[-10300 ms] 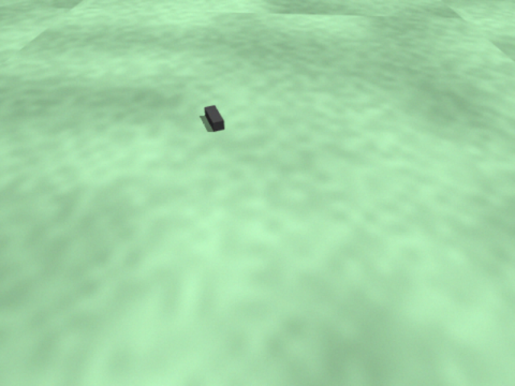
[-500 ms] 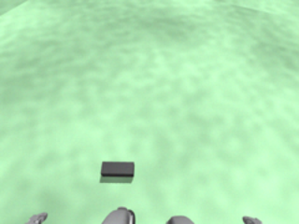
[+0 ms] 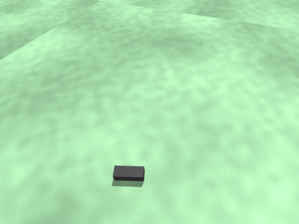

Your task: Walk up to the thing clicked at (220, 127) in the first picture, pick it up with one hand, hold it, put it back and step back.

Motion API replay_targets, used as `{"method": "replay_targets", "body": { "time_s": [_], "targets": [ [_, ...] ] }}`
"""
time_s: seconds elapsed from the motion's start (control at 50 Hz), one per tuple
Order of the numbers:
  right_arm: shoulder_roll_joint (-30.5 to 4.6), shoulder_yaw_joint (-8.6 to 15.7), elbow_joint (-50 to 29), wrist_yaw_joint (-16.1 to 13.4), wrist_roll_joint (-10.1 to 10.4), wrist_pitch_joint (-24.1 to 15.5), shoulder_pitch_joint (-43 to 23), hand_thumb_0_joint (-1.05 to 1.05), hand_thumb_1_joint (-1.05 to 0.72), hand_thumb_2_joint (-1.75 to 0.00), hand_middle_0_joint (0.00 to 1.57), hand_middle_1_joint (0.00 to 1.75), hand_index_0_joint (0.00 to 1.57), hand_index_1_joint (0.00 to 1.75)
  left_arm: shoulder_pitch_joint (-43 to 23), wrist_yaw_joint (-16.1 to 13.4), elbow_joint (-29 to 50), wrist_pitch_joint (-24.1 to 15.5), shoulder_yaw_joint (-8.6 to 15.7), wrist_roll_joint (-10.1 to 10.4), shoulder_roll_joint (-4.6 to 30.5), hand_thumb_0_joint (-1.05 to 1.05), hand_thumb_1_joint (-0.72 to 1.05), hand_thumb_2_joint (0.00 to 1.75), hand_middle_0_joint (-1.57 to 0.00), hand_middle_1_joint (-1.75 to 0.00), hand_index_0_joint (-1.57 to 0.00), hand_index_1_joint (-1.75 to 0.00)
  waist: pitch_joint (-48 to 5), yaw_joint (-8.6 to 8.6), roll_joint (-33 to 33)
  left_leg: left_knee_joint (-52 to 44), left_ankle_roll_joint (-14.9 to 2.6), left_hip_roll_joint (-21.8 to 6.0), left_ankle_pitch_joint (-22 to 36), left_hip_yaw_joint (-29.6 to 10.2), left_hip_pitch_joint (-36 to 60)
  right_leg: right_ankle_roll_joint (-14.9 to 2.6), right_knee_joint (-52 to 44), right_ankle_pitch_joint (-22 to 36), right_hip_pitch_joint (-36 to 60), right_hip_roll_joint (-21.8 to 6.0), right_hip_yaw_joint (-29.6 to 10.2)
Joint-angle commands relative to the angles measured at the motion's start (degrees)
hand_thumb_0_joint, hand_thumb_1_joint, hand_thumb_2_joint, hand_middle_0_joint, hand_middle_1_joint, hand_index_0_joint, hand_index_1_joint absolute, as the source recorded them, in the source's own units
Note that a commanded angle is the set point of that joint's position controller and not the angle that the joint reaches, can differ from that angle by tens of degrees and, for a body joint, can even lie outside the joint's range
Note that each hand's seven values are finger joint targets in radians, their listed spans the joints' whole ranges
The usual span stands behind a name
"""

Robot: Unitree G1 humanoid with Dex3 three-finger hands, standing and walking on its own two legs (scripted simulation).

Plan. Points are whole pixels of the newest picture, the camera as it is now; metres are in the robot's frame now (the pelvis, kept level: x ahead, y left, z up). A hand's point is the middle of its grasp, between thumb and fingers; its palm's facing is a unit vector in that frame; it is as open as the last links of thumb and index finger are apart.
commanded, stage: walk up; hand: left
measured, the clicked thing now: (129, 173) +0.56 +0.19 -0.73
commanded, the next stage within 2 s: none
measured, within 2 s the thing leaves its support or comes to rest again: neither
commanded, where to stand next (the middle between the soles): +0.12 -0.01 m, yaw -2 degrees
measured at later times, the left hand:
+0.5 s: hand out of the picture +0.09 +0.24 -0.14, palm faces +0.01 -0.92 -0.39, open 7.4 cm
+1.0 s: hand out of the picture +0.09 +0.29 -0.15, palm faces +0.01 -0.93 -0.37, open 7.4 cm
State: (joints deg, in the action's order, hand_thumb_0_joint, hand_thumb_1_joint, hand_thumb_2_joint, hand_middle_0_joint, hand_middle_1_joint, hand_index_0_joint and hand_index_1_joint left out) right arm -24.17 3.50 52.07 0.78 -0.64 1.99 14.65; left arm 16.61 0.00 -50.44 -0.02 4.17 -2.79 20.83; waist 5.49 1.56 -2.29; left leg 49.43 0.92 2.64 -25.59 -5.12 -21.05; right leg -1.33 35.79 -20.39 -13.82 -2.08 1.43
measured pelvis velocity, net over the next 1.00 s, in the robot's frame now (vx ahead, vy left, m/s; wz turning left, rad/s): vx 0.02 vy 0.02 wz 0.03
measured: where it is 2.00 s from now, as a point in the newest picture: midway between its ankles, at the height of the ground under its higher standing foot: outside the picture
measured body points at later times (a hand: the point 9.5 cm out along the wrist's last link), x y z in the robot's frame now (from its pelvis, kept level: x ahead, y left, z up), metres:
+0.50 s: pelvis +0.01 -0.02 -0.01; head +0.02 -0.03 +0.44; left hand +0.09 +0.29 -0.11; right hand +0.09 -0.33 -0.14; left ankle -0.01 +0.12 -0.71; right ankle +0.08 -0.14 -0.73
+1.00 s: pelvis +0.02 +0.02 +0.00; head +0.03 +0.02 +0.45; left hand +0.09 +0.33 -0.12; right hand +0.11 -0.28 -0.13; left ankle +0.00 +0.13 -0.73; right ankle +0.06 -0.13 -0.73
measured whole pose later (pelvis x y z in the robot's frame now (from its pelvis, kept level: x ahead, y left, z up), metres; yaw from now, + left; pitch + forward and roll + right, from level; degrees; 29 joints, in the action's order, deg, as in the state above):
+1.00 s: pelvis +0.02 +0.02 +0.00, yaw +2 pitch -3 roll +0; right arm -20.3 1.2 59.1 0.9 -0.5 0.4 7.8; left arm 7.7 -0.4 -60.2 -0.7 0.0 0.3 21.6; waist 4.5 0.1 0.0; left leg 33.0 -1.2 0.2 -19.6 1.6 -10.7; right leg 2.0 32.0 -13.5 -15.7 -2.2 -1.6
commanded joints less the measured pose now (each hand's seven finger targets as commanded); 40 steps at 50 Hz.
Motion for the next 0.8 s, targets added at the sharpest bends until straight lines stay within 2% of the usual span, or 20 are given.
{"method": "replay_targets", "body": {
  "time_s": [0.0, 0.04, 0.06, 0.08, 0.1, 0.12, 0.18, 0.26, 0.34, 0.38, 0.4, 0.42, 0.46, 0.56, 0.62, 0.64, 0.68, 0.7, 0.74, 0.78],
  "targets": [
    [-8.0, 2.1, -5.9, -0.5, -0.4, -4.6, -5.0, 0.00, -0.90, -0.90, 0.20, 0.30, 0.20, 0.30, 1.2, 0.4, 5.2, -1.2, 3.6, 1.0, 16.0, 0.00, 0.90, 0.90, -0.20, -0.30, -0.20, -0.30, -2.8, 2.51, 13.9, -20.8, -0.73, 0.1, 0.3, 6.2, -0.4, -9.37, -8.9, 5.5, 8.4, -10.2, -13.1],
    [-8.3, 2.8, -3.5, -1.2, -0.6, -5.9, 1.2, 0.00, -0.90, -0.90, 0.20, 0.30, 0.20, 0.30, 0.4, 0.8, 5.9, -0.6, 2.3, 1.5, 13.5, 0.00, 0.90, 0.90, -0.20, -0.30, -0.20, -0.30, -5.9, -1.04, 9.3, -30.4, -2.35, -0.7, 11.0, 3.8, 16.5, -5.38, 2.0, 14.3, -0.2, -7.1, -7.6],
    [-11.1, 3.7, -3.1, -1.5, -1.1, -6.4, 4.3, 0.00, -0.90, -0.90, 0.20, 0.30, 0.20, 0.30, 0.4, 0.7, 6.5, -0.7, 1.3, 2.1, 10.2, 0.00, 0.90, 0.90, -0.20, -0.30, -0.20, -0.30, -9.3, -2.46, 1.6, -31.9, -5.18, -8.2, 8.0, -9.1, 25.0, -2.29, 12.9, 9.7, -8.8, -3.0, -3.7],
    [-17.0, 4.6, -3.4, -1.6, -1.8, -6.7, 5.7, 0.00, -0.90, -0.90, 0.20, 0.30, 0.20, 0.30, -2.4, 0.8, 8.0, -0.8, 0.8, 2.3, 7.6, 0.00, 0.90, 0.90, -0.20, -0.30, -0.20, -0.30, -7.3, -3.53, -7.7, -33.2, -11.15, -21.1, 7.0, -29.0, 29.4, -0.05, 19.1, -10.6, -25.6, 4.2, 0.9],
    [-20.2, 5.4, -2.9, -1.3, -0.6, -6.4, 7.3, 0.00, -0.90, -0.90, 0.20, 0.30, 0.20, 0.30, -7.3, 0.0, 7.9, -0.9, 2.6, 1.4, 14.0, 0.00, 0.90, 0.90, -0.20, -0.30, -0.20, -0.30, -3.0, -6.16, -3.9, -34.1, -18.66, -27.3, 4.9, -33.8, 18.9, -0.32, 21.4, -14.7, -22.8, -0.6, -7.1],
    [-18.7, 5.2, -3.3, -1.3, -0.6, -6.2, 5.6, 0.00, -0.90, -0.90, 0.20, 0.30, 0.20, 0.30, -8.2, 0.0, 8.0, -1.2, 2.6, 1.5, 15.6, 0.00, 0.90, 0.90, -0.20, -0.30, -0.20, -0.30, 1.1, -5.07, -1.7, -34.7, -19.92, -26.6, 5.6, -31.1, 13.0, -0.82, 24.0, -13.3, -20.9, -1.6, -8.0],
    [-12.6, 2.9, -5.3, -1.2, -0.5, -6.5, 0.4, 0.00, -0.90, -0.90, 0.20, 0.30, 0.20, 0.30, -1.2, 1.0, 5.3, -1.9, 2.3, 2.2, 13.5, 0.00, 0.90, 0.90, -0.20, -0.30, -0.20, -0.30, 1.4, -1.27, -5.2, -30.2, -13.36, -15.8, 16.8, -11.3, 13.7, -0.75, 15.9, -5.7, -17.3, -2.1, -5.1],
    [-12.1, 2.3, -5.6, -0.8, -0.5, -5.5, -1.1, 0.00, -0.90, -0.90, 0.20, 0.30, 0.20, 0.30, -2.3, 1.1, 4.3, -2.6, 1.9, 2.3, 11.5, 0.00, 0.90, 0.90, -0.20, -0.30, -0.20, -0.30, -0.4, -2.11, -8.8, -26.6, -11.43, -12.9, 26.2, -4.3, 5.2, 0.80, 4.9, 0.7, -4.6, 0.3, 0.5],
    [-7.8, 0.5, -6.8, -0.6, 0.8, -3.1, -4.3, 0.00, -0.90, -0.90, 0.20, 0.30, 0.20, 0.30, 2.4, -0.5, 0.2, -3.5, 2.2, 1.6, 12.6, 0.00, 0.90, 0.90, -0.20, -0.30, -0.20, -0.30, -3.6, 1.39, -3.9, -14.3, -6.28, -7.9, 12.9, 0.5, -6.0, 0.15, -7.0, 12.4, 11.2, 2.0, -0.2],
    [-3.7, -0.7, -6.4, -0.9, 1.0, -2.1, 0.3, 0.00, -0.90, -0.90, 0.20, 0.30, 0.20, 0.30, -1.2, -1.1, 1.9, -4.4, 2.8, 0.9, 18.4, 0.00, 0.90, 0.90, -0.20, -0.30, -0.20, -0.30, -5.2, -0.80, 10.8, -1.0, -2.29, -1.5, -5.8, 1.7, -8.0, -6.86, -21.0, -0.6, 5.5, -18.4, -29.3],
    [-8.4, 1.0, -4.3, -1.3, 0.6, -1.4, 0.8, 0.00, -0.90, -0.90, 0.20, 0.30, 0.20, 0.30, -5.5, -1.1, 2.3, -4.0, 3.0, 1.1, 20.8, 0.00, 0.90, 0.90, -0.20, -0.30, -0.20, -0.30, -3.8, -0.90, 9.1, 5.1, -2.22, -2.9, -10.1, -0.1, -1.5, -12.35, -22.0, -9.7, -4.2, -22.1, -32.4],
    [-9.7, 1.6, -3.0, -1.2, 0.6, -1.2, 1.4, 0.00, -0.90, -0.90, 0.20, 0.30, 0.20, 0.30, -7.5, -1.1, 2.6, -3.7, 2.7, 1.0, 19.4, 0.00, 0.90, 0.90, -0.20, -0.30, -0.20, -0.30, -2.0, -1.95, 8.5, 4.7, -2.31, -4.2, -8.9, -0.7, 0.7, -12.57, -21.2, -11.5, -7.7, -20.1, -30.0],
    [-9.4, 1.5, -1.9, -0.7, 0.8, -1.5, 0.7, 0.00, -0.90, -0.90, 0.20, 0.30, 0.20, 0.30, -8.3, -1.0, 2.2, -3.7, 2.0, 0.9, 17.3, 0.00, 0.90, 0.90, -0.20, -0.30, -0.20, -0.30, -1.9, -1.79, 9.4, 1.0, -2.72, -4.5, -5.4, -0.8, -0.8, -8.91, -19.6, -9.8, -5.6, -15.0, -21.9],
    [-8.9, 1.5, 0.3, 0.2, -0.4, -1.4, 1.6, 0.00, -0.90, -0.90, 0.20, 0.30, 0.20, 0.30, -8.7, -0.9, 0.6, -3.1, 2.4, 1.0, 17.5, 0.00, 0.90, 0.90, -0.20, -0.30, -0.20, -0.30, -4.8, -1.08, 13.7, -6.8, -2.22, -4.0, -2.7, 4.0, 2.4, -8.01, -16.9, -8.0, -5.3, -12.4, -15.8],
    [-8.6, 2.0, 2.8, 0.1, -1.0, -2.3, 4.8, 0.00, -0.90, -0.90, 0.20, 0.30, 0.20, 0.30, -12.0, -0.6, 0.8, -2.0, 1.5, 1.8, 15.2, 0.00, 0.90, 0.90, -0.20, -0.30, -0.20, -0.30, -6.4, -3.68, 9.8, -19.6, -2.21, -2.0, 5.5, 6.6, 10.6, -5.41, -9.7, -6.2, -9.2, -9.6, -10.1],
    [-9.5, 2.2, 2.9, -0.3, -1.3, -2.7, 3.9, 0.00, -0.90, -0.90, 0.20, 0.30, 0.20, 0.30, -11.0, -0.5, 0.8, -1.8, 0.6, 2.1, 12.9, 0.00, 0.90, 0.90, -0.20, -0.30, -0.20, -0.30, -6.0, -3.30, 5.5, -25.6, -3.00, -4.1, 4.6, 2.4, 10.8, -3.64, -5.6, -5.9, -10.3, -7.4, -8.1],
    [-15.2, 2.8, 0.1, -0.6, -1.4, -3.4, -4.2, 0.00, -0.90, -0.90, 0.20, 0.30, 0.20, 0.30, -10.0, -0.7, -0.2, -1.4, -0.1, 3.2, 10.3, 0.00, 0.90, 0.90, -0.20, -0.30, -0.20, -0.30, -3.3, -1.32, -7.1, -35.7, -9.91, -19.8, -5.8, -21.0, 3.4, 0.01, 7.4, -7.3, -12.2, 2.4, -1.4],
    [-15.2, 2.6, -0.3, -0.5, -1.0, -3.4, -6.6, 0.00, -0.90, -0.90, 0.20, 0.30, 0.20, 0.30, -10.5, -1.0, -1.6, -1.5, 0.9, 2.7, 13.5, 0.00, 0.90, 0.90, -0.20, -0.30, -0.20, -0.30, -1.4, -1.43, -4.4, -34.1, -12.31, -20.6, -3.7, -19.7, -3.3, -0.27, 10.4, -8.6, -6.5, 0.4, -3.9],
    [-10.7, 1.1, -0.3, -0.7, -0.9, -3.6, -9.6, 0.00, -0.90, -0.90, 0.20, 0.30, 0.20, 0.30, -8.7, -0.7, -3.0, -2.1, 0.2, 3.0, 11.6, 0.00, 0.90, 0.90, -0.20, -0.30, -0.20, -0.30, -1.4, 1.02, -2.9, -27.5, -8.81, -13.5, 12.0, -6.3, 0.0, -0.64, 1.5, -1.2, -2.5, 0.3, -2.0],
    [-9.3, 0.8, 0.7, -0.9, 0.0, -3.6, -8.0, 0.00, -0.90, -0.90, 0.20, 0.30, 0.20, 0.30, -6.6, -1.2, -4.2, -3.3, 0.1, 3.3, 12.5, 0.00, 0.90, 0.90, -0.20, -0.30, -0.20, -0.30, -7.0, 0.66, -2.2, -18.8, -4.91, -9.6, 31.5, 0.4, 7.1, -1.12, -5.7, 22.4, 2.6, -2.3, -3.8]
  ]
}}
